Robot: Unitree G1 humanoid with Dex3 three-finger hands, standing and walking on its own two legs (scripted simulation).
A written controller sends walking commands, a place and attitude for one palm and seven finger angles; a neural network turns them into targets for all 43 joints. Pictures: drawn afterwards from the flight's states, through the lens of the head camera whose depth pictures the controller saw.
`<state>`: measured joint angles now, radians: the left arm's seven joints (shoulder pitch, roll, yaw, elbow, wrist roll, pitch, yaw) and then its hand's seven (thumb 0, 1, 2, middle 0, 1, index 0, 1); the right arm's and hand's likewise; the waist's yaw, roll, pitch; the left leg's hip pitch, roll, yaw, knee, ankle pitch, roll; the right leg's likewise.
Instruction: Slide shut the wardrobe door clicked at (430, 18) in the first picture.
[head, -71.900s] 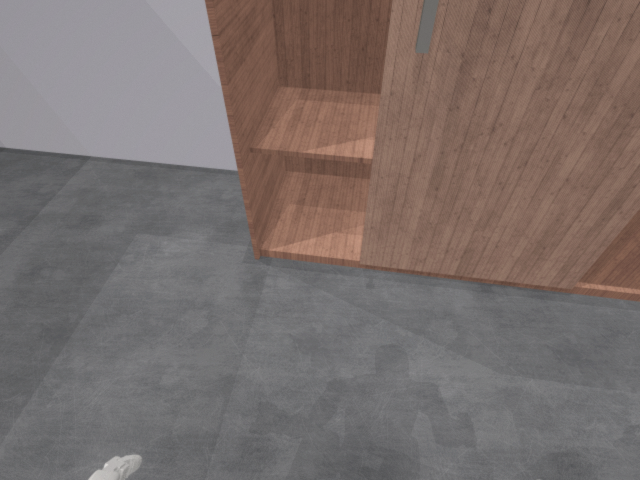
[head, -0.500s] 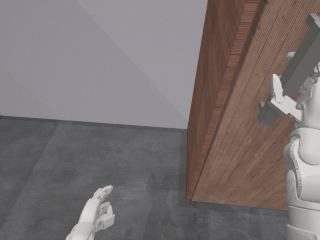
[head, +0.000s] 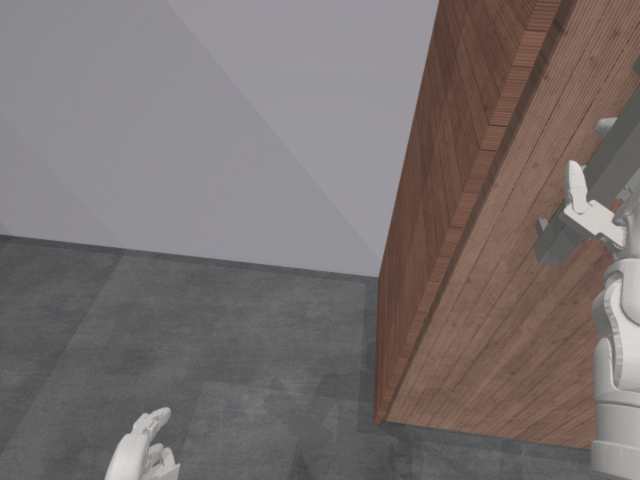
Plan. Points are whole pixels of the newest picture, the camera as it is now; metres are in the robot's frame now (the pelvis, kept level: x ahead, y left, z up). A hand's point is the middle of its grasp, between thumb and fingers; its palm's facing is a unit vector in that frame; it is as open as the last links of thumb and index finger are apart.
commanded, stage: loosen the grip on the handle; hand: right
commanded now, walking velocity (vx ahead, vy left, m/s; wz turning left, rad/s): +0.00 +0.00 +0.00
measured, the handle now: (590, 172) +0.38 -0.26 +0.23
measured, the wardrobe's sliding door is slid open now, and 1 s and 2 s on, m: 0.01 0.01 0.01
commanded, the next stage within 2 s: slip the hand off the handle in 0.54 s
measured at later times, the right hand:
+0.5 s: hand (582, 205) +0.35 -0.24 +0.21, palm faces +0.42 +0.90 -0.10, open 14.6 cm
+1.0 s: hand (639, 225) +0.32 -0.29 +0.21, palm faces +0.50 +0.86 -0.11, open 14.7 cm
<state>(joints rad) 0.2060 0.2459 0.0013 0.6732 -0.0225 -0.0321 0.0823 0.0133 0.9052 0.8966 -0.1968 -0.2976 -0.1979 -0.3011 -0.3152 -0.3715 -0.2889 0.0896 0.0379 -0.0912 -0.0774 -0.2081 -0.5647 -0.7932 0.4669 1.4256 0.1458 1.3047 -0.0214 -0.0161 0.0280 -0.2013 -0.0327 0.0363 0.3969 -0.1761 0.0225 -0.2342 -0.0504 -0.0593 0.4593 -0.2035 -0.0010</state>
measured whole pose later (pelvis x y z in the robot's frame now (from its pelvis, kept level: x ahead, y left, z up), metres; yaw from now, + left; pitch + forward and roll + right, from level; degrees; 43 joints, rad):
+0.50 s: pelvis +0.01 -0.01 -0.01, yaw -2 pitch -1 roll +0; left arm 0.24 0.23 -0.03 0.69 -0.02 -0.18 0.07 0.01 0.90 0.90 -0.20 -0.30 -0.20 -0.30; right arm -0.32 -0.30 -0.22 0.10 0.04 -0.17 -0.16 -0.01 0.50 -0.23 0.46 1.37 0.20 1.18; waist -0.05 0.00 -0.01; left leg -0.25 0.00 0.06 0.54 -0.28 0.02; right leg -0.27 -0.01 -0.03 0.56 -0.27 -0.01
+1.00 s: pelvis +0.03 -0.01 -0.01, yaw -2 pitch -1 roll +0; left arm 0.20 0.22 -0.04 0.65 -0.02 -0.10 0.08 0.01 0.90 0.90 -0.20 -0.30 -0.20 -0.30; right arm -0.19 -0.35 -0.37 0.01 0.11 -0.07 -0.07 -0.01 0.55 -0.20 0.29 1.18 0.25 1.15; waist -0.06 -0.01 -0.04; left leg -0.23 0.00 0.06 0.54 -0.30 0.02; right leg -0.26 -0.02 -0.03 0.56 -0.29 -0.01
